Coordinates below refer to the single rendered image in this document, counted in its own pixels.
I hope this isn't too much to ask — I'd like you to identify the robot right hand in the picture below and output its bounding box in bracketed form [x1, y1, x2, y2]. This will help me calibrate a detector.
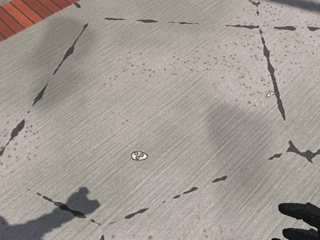
[271, 202, 320, 240]

